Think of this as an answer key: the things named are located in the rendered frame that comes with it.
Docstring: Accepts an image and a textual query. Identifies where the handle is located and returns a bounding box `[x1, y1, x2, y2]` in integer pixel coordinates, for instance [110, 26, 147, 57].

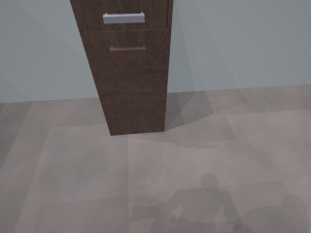
[109, 47, 146, 56]
[103, 12, 145, 24]

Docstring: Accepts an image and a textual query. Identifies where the drawer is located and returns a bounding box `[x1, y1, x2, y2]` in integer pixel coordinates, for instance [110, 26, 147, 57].
[76, 0, 168, 32]

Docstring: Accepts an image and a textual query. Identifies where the cabinet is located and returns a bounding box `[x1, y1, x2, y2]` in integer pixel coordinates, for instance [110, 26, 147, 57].
[70, 0, 174, 136]

